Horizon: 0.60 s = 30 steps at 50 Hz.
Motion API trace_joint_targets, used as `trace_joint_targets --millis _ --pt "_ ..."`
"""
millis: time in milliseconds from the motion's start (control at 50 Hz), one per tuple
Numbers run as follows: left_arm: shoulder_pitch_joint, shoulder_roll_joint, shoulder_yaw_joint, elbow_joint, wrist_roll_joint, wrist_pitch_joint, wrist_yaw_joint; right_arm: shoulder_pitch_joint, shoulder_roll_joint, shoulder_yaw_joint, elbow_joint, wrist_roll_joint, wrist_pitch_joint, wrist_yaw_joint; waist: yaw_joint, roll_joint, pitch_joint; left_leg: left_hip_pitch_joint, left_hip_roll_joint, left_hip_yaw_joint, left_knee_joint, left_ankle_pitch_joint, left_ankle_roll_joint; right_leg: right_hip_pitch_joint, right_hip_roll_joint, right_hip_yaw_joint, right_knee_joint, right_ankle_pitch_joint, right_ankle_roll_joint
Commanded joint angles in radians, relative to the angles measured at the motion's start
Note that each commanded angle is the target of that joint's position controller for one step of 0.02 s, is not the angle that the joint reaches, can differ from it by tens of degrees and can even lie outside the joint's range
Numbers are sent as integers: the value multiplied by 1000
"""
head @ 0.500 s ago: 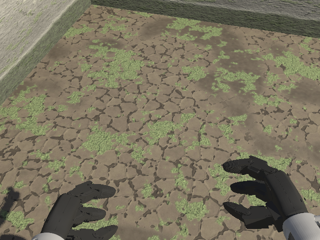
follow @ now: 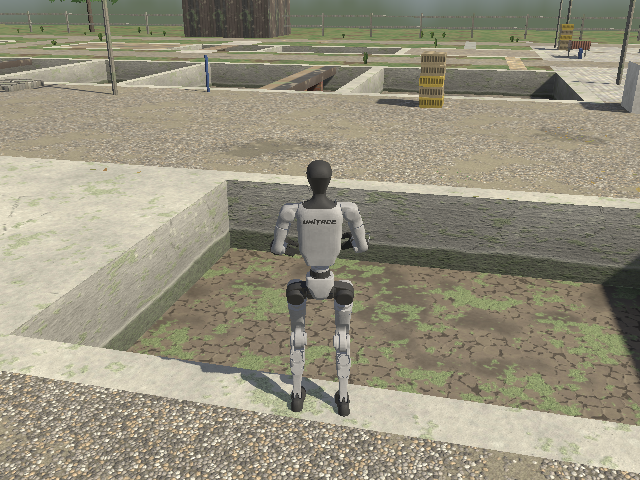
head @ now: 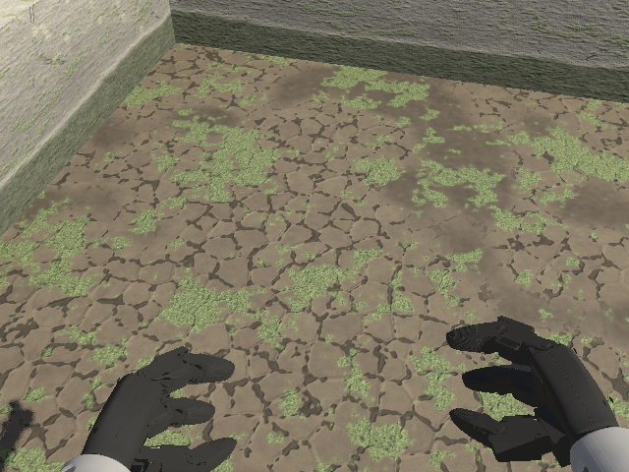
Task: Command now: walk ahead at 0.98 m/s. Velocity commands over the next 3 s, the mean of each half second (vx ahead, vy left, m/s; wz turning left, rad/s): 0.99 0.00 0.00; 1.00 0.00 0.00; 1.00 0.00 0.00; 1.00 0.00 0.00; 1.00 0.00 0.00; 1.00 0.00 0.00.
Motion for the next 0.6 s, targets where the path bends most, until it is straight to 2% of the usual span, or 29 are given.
trace_joint_targets --millis 20,40,80,120,140,160,180,200,240,260,280,300,320,340,360,380,400,420,480,500,520,540,600 --pt "-141 87 41 -107 -9 -27 9 -181 -98 -45 -113 11 -19 -8 13 23 -137 24 149 -137 -75 173 -4 59 -140 119 -52 125 -7" --pt "-180 88 34 -129 -1 -18 2 -187 -85 -41 -126 -3 -19 -3 -10 21 -73 18 143 -121 -55 251 -4 6 -137 127 -66 198 -7" --pt "-173 89 35 -139 10 -13 2 -178 -86 -39 -124 -11 -19 0 -7 11 -112 36 144 -122 -43 303 -2 25 -135 119 -52 239 0" --pt "-157 86 33 -133 7 -16 3 -164 -89 -40 -116 -14 -22 -1 -8 27 -155 60 149 -124 -39 322 -2 50 -140 123 -53 256 -2" --pt "-118 88 41 -109 -3 -24 11 -157 -101 -44 -101 3 -21 -7 12 23 -201 62 154 -139 -60 240 0 93 -143 118 -44 177 -2" --pt "-125 88 40 -110 -8 -25 12 -167 -101 -44 -104 9 -19 -8 12 25 -167 41 152 -140 -69 209 -1 81 -142 117 -49 156 -4" --pt "-169 88 33 -133 -2 -17 4 -181 -87 -40 -119 -5 -19 -3 -9 22 -94 28 146 -125 -53 273 -2 22 -140 126 -63 220 -4" --pt "-173 90 34 -141 6 -13 4 -182 -85 -38 -119 -9 -18 -1 -7 8 -99 31 146 -124 -49 293 -1 21 -137 120 -57 232 0" --pt "-157 85 32 -137 8 -12 5 -166 -87 -39 -114 -15 -20 -1 -9 23 -141 52 148 -125 -41 312 -2 42 -141 124 -56 252 0" --pt "-120 85 38 -115 0 -18 14 -156 -105 -42 -101 7 -18 -7 11 25 -195 51 154 -139 -61 243 -2 92 -147 117 -45 195 -6" --pt "-124 85 38 -114 -4 -19 15 -163 -105 -43 -102 14 -17 -8 11 26 -170 34 153 -140 -69 218 -3 86 -146 117 -47 181 -8" --pt "-171 88 32 -142 2 -13 6 -187 -84 -37 -120 -5 -18 -2 -6 7 -82 17 144 -126 -55 272 -2 20 -137 121 -59 225 0" --pt "-171 87 32 -144 8 -10 5 -182 -82 -36 -119 -11 -18 0 -6 6 -100 28 146 -126 -49 288 -2 20 -139 121 -58 233 1" --pt "-129 85 38 -125 3 -13 14 -165 -102 -40 -104 8 -15 -6 13 14 -166 31 152 -138 -64 227 -2 74 -144 115 -41 187 -2" --pt "-124 82 36 -119 -2 -16 16 -165 -102 -41 -105 9 -15 -8 11 30 -160 27 150 -138 -67 205 -4 74 -147 120 -49 177 -7" --pt "-171 84 30 -147 7 -9 8 -182 -87 -36 -121 -2 -16 -2 -8 13 -86 13 144 -125 -49 279 -5 17 -142 123 -60 247 -6" --pt "-169 85 31 -147 11 -6 8 -173 -87 -35 -117 -6 -17 -1 -9 7 -113 30 147 -124 -43 304 -5 25 -143 122 -57 265 -6" --pt "-128 86 38 -126 3 -12 16 -160 -102 -39 -103 6 -15 -7 11 8 -171 33 151 -137 -61 229 -4 76 -146 117 -41 200 -3" --pt "-136 82 36 -127 -2 -15 16 -176 -97 -38 -109 9 -12 -9 10 14 -127 7 148 -136 -69 183 -6 50 -145 120 -49 167 -7" --pt "-172 83 29 -149 7 -7 9 -179 -85 -35 -121 -4 -14 -3 -11 13 -74 6 142 -121 -46 265 -7 3 -143 128 -63 245 -7" --pt "-169 85 30 -149 12 -4 8 -170 -85 -34 -118 -10 -15 -2 -13 7 -101 25 143 -120 -37 291 -8 11 -145 128 -61 269 -7" --pt "-129 85 37 -128 4 -11 16 -157 -99 -38 -104 2 -13 -8 7 5 -167 32 149 -134 -55 223 -7 67 -147 121 -44 205 -5" --pt "-135 83 35 -127 -2 -15 17 -172 -97 -38 -108 8 -12 -10 9 14 -129 7 148 -134 -66 183 -8 50 -147 123 -50 174 -9"
Next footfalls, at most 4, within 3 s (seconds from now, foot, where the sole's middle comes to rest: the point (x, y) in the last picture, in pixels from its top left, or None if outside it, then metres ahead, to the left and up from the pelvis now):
none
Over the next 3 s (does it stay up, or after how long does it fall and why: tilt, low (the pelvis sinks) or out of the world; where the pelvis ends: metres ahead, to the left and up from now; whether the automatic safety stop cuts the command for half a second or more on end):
stays up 0.00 -0.01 0.00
